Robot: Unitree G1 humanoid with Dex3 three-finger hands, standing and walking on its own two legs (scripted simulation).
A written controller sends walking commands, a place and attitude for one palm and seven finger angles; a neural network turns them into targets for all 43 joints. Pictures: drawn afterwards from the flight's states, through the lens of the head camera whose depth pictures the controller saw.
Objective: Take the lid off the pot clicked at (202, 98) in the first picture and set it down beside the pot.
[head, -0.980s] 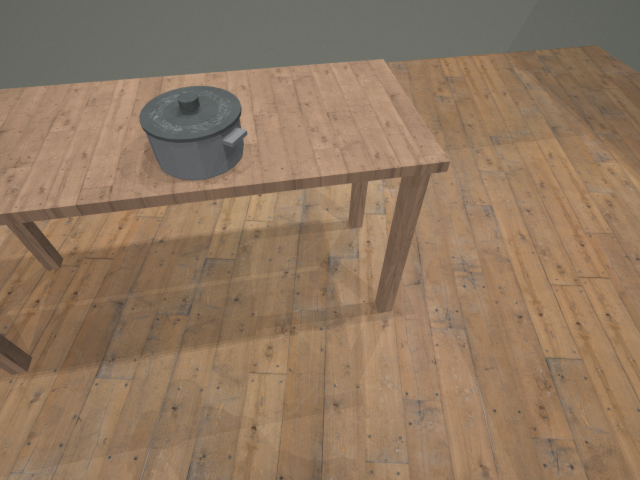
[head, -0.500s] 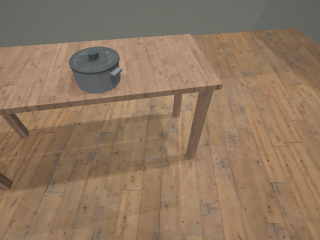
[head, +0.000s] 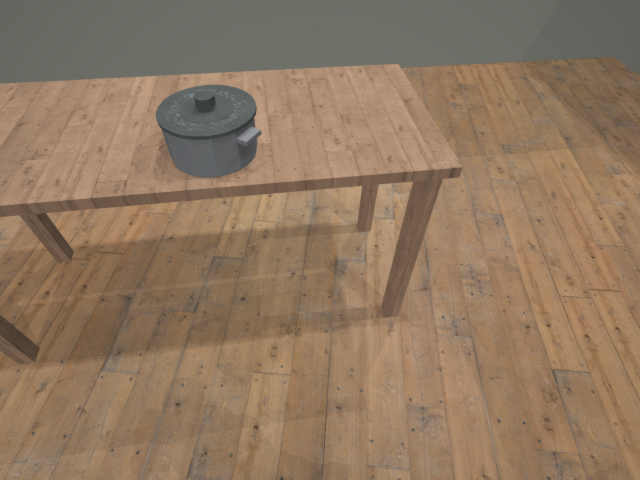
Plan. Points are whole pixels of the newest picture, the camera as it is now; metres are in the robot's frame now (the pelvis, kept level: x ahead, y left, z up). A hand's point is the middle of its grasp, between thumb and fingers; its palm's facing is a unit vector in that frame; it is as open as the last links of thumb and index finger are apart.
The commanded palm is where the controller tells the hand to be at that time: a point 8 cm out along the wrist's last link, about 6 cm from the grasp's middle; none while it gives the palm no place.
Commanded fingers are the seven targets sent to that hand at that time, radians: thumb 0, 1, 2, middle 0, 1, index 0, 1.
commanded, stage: turn to face it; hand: left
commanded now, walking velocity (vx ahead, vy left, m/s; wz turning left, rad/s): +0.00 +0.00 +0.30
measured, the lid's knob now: (204, 99) +0.80 +0.29 +0.06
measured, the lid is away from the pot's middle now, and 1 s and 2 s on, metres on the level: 0.00 0.00 0.00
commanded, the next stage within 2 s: take the last steps up to it in 0.36 s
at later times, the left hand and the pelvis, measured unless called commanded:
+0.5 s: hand out of the picture -0.02 +0.21 -0.19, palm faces +0.17 -0.95 -0.25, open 7.4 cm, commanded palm none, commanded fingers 0.00 0.90 0.90 -0.20 -0.30 -0.20 -0.30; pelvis -0.02 +0.01 -0.01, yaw +8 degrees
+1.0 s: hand out of the picture +0.11 +0.23 -0.17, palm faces +0.16 -0.97 -0.17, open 7.4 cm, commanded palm none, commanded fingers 0.00 0.90 0.90 -0.20 -0.30 -0.20 -0.30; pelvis +0.09 +0.04 +0.00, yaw +11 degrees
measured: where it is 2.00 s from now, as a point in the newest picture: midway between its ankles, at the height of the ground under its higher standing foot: (312, 448)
